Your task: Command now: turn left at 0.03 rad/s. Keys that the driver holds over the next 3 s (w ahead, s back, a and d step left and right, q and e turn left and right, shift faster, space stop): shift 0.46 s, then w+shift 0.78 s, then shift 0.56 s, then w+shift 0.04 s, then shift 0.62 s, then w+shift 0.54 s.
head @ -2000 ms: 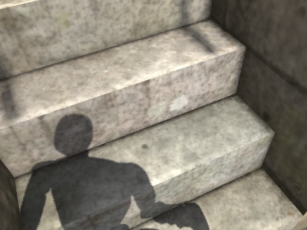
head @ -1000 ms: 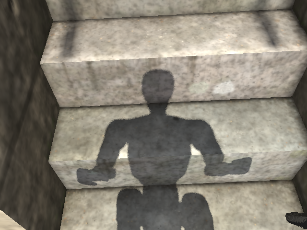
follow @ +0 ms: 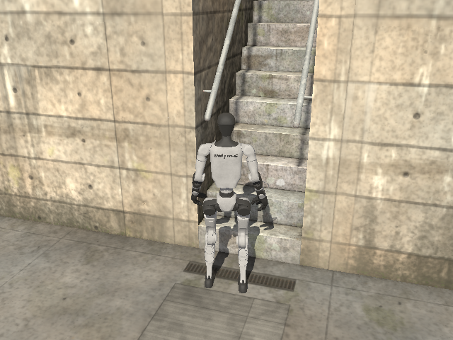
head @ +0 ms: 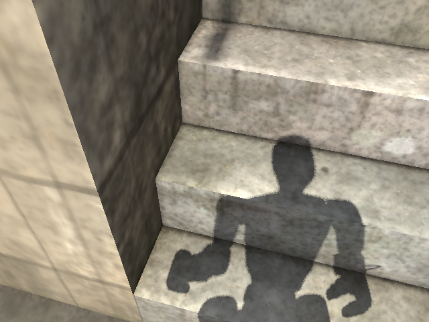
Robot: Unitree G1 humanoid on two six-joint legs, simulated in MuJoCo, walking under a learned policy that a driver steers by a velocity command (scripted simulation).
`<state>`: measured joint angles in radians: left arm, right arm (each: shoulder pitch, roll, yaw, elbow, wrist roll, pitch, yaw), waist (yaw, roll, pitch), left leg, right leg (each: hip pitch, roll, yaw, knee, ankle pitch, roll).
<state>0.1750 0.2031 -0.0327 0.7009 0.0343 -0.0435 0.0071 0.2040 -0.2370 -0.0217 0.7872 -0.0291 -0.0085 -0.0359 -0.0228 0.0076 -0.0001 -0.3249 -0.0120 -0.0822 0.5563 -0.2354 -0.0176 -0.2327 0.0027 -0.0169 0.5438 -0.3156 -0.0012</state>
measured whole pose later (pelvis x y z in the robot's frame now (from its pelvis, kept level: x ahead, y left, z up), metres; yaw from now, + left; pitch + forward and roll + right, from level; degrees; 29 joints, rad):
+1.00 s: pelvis +0.12 -0.02 +0.01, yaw +0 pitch +3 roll +1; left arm -0.01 0.24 0.00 0.81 0.05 -0.08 0.01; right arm 0.33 -0.21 -0.03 0.97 0.01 -0.13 0.00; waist -0.06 -0.02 -0.02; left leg -0.07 -0.01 -0.03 0.32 -0.29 -0.02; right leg -0.39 -0.01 -0.04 0.53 -0.18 -0.04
